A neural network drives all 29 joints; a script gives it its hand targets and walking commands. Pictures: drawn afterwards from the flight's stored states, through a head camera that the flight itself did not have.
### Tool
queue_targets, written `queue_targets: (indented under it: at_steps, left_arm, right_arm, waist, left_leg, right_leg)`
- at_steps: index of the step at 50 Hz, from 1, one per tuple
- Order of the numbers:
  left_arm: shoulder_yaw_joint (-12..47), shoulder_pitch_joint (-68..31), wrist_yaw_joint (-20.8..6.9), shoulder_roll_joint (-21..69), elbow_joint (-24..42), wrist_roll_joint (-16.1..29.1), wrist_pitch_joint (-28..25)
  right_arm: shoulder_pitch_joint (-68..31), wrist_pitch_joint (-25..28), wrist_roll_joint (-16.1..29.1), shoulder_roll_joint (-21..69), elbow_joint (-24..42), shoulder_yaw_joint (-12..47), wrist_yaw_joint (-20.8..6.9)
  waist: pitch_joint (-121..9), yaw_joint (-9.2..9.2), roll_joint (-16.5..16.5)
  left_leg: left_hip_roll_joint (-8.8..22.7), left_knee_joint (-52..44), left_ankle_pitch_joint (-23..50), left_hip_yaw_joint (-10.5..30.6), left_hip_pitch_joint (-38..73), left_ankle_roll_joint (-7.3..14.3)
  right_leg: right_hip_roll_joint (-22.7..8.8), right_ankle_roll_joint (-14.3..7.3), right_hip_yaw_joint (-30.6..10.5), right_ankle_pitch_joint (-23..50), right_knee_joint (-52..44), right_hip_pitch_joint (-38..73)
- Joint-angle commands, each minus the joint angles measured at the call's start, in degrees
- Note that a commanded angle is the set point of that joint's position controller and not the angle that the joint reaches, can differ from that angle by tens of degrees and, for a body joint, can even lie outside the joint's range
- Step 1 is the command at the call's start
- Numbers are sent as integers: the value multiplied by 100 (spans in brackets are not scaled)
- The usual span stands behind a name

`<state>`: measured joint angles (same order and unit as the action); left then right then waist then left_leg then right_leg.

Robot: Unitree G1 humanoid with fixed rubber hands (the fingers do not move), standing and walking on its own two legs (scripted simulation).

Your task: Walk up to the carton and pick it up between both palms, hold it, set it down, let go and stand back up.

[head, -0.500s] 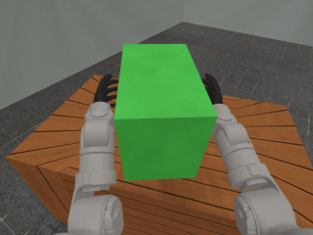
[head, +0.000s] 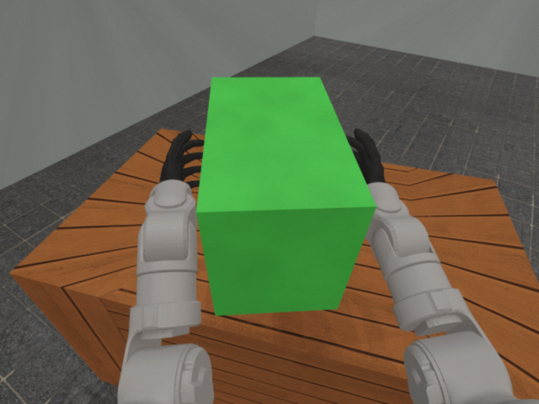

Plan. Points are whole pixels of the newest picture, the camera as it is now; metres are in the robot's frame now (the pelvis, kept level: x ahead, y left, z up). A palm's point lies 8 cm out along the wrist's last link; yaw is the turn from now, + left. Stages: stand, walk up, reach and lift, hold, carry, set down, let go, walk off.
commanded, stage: hold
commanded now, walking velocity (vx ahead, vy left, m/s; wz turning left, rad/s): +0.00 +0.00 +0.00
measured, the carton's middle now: (271, 187) +0.40 +0.00 +0.15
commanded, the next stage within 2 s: set down in 1.10 s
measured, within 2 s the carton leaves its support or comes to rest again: neither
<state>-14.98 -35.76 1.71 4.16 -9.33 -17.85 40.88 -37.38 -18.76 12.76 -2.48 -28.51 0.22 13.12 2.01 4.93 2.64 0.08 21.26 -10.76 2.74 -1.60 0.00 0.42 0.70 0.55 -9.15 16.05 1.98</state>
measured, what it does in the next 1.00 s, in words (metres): stands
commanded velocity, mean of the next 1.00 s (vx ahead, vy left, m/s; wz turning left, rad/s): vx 0.00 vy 0.00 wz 0.00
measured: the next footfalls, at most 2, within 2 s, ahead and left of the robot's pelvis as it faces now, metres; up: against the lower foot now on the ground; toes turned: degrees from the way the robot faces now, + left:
none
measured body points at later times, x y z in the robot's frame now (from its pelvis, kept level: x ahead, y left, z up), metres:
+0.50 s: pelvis +0.00 +0.00 +0.00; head -0.05 +0.02 +0.45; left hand +0.38 +0.14 +0.19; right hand +0.38 -0.14 +0.19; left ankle +0.02 +0.12 -0.75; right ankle +0.01 -0.13 -0.75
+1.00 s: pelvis +0.00 +0.00 +0.00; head -0.05 +0.03 +0.45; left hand +0.38 +0.13 +0.19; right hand +0.37 -0.15 +0.19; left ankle +0.02 +0.12 -0.75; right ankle +0.01 -0.13 -0.75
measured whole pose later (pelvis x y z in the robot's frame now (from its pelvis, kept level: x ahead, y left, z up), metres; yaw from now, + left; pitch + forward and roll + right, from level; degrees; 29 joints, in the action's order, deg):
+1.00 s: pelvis +0.00 +0.00 +0.00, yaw +0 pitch -9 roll -1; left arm -15.3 -36.1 1.3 4.0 -11.1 -17.9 40.4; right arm -37.6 -18.9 12.8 -2.4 -29.5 0.0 13.4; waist 1.5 5.3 2.6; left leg 0.0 21.5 -10.6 3.0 -2.1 0.0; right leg 0.4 0.6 0.9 -9.2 16.4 1.6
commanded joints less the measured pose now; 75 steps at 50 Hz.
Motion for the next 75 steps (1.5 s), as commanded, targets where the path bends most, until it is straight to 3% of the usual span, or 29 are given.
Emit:
queue_targets:
  at_steps: [1, 19, 20, 23, 26, 29, 34, 35, 36, 37, 39, 43, 50, 57, 59, 60, 63, 66, 71, 75]
  left_arm:
    - [3031, -3948, -870, 3470, 667, 870, -493]
    - [2893, -4103, -873, 3476, 458, 837, -526]
    - [2740, -4377, -855, 3343, 61, 759, -530]
    - [2974, -4308, -788, 3427, 466, 920, -556]
    - [2745, -4224, -832, 3398, -2, 820, -528]
    - [2829, -4230, -816, 3417, 203, 925, -564]
    - [2692, -4478, -872, 3305, 264, 863, -579]
    - [2870, -4427, -860, 3395, 584, 945, -603]
    - [2852, -4445, -864, 3347, 425, 905, -595]
    - [2968, -4184, -875, 3578, 551, 955, -615]
    - [2898, -4114, -914, 3428, 527, 866, -597]
    - [2872, -4088, -963, 3396, 548, 795, -534]
    - [3051, -4206, -824, 3538, 619, 963, -605]
    - [2911, -4181, -816, 3557, 377, 892, -547]
    - [2879, -4196, -839, 3565, 316, 878, -606]
    - [2833, -4221, -880, 3365, 102, 984, -638]
    - [2670, -4163, -949, 3349, -122, 856, -891]
    - [2081, -3857, -1101, 3083, -546, 513, -1159]
    - [1792, -3258, -1260, 2907, -878, 239, -1574]
    - [2229, -3312, -1158, 3008, -607, 392, -1834]
  right_arm:
    - [-4848, 334, 420, 3830, 1855, 2289, -434]
    - [-5003, 367, 385, 3874, 1675, 2185, -458]
    - [-5594, 406, 320, 3695, 1449, 2053, -521]
    - [-5299, 432, 423, 3826, 1538, 2148, -559]
    - [-5392, 353, 392, 3797, 1367, 2072, -524]
    - [-5340, 376, 441, 3846, 1488, 2076, -520]
    - [-5218, 306, 431, 3828, 1165, 1949, -485]
    - [-5107, 332, 510, 3895, 1359, 2066, -480]
    - [-5174, 313, 496, 3831, 1339, 2051, -462]
    - [-4689, 303, 507, 4040, 1543, 2148, -402]
    - [-4716, 248, 535, 3914, 1530, 2176, -361]
    - [-4798, 260, 462, 3866, 1596, 2163, -390]
    - [-5109, 352, 479, 3949, 1887, 2337, -445]
    - [-5141, 401, 344, 3882, 1672, 2139, -502]
    - [-5176, 482, 290, 3875, 1648, 2061, -525]
    - [-5220, 557, 136, 3734, 1721, 1960, -528]
    - [-5103, 863, -163, 3616, 1430, 1636, -645]
    - [-4741, 1221, -600, 3494, 853, 1219, -797]
    - [-4385, 1980, -1056, 3226, 649, 951, -928]
    - [-4340, 2329, -1030, 3164, 758, 1183, -910]
  waist:
    - [-2380, 51, -351]
    - [-2408, 31, -359]
    - [-2316, -84, -430]
    - [-2710, 11, -422]
    - [-2303, -47, -312]
    - [-2685, 29, -352]
    - [-2498, 66, -404]
    - [-2735, 124, -462]
    - [-2634, 141, -483]
    - [-2580, 282, -485]
    - [-2443, 261, -450]
    - [-2223, 148, -423]
    - [-2544, -11, -371]
    - [-2453, -21, -348]
    - [-2491, -2, -350]
    - [-2548, 141, -260]
    - [-2379, 120, -420]
    - [-1920, -17, -229]
    - [-1823, -154, -195]
    - [-2128, -19, -356]
  left_leg:
    - [-251, -191, 1588, -248, 709, -158]
    - [-256, -228, 1423, -263, 652, -116]
    - [-194, -210, 1245, -238, 473, -102]
    - [-150, -77, 1690, -207, 783, -130]
    - [-183, -194, 1282, -220, 523, -47]
    - [-192, -66, 1638, -201, 583, -62]
    - [-216, -162, 1442, -221, 496, -108]
    - [-214, -96, 1728, -191, 643, -171]
    - [-223, -59, 1722, -173, 666, -167]
    - [-349, -71, 1835, -226, 660, -221]
    - [-355, -121, 1782, -201, 661, -222]
    - [-296, -237, 1532, -207, 556, -185]
    - [-250, -154, 1605, -204, 693, -140]
    - [-211, -265, 1267, -266, 645, -94]
    - [-224, -262, 1245, -284, 668, -92]
    - [-196, -296, 1032, -345, 668, -62]
    - [-171, -375, 940, -356, 651, -86]
    - [-189, -603, 577, -476, 465, 8]
    - [-185, -583, 994, -617, 476, -8]
    - [-182, -340, 1547, -582, 679, -168]
  right_leg:
    - [330, 207, 280, 1268, -121, 256]
    - [318, 205, 281, 1115, -134, 210]
    - [330, 149, 347, 669, -113, 2]
    - [367, 106, 324, 932, -93, 39]
    - [319, 156, 264, 738, -153, 52]
    - [316, 158, 242, 1202, -75, 190]
    - [288, 200, 272, 1141, -63, 253]
    - [312, 207, 279, 1400, -10, 359]
    - [299, 211, 259, 1378, -43, 286]
    - [250, 300, 242, 1768, -74, 429]
    - [259, 337, 254, 1885, -27, 445]
    - [283, 272, 299, 1412, -84, 348]
    - [349, 200, 296, 1207, -89, 146]
    - [334, 155, 282, 772, -174, 39]
    - [326, 171, 295, 829, -165, 66]
    - [295, 230, 345, 778, -206, 53]
    - [249, 185, 418, 683, -230, 7]
    - [185, 234, 477, 467, -279, 144]
    - [169, 214, 596, 887, -246, 550]
    - [186, 174, 661, 1408, -158, 584]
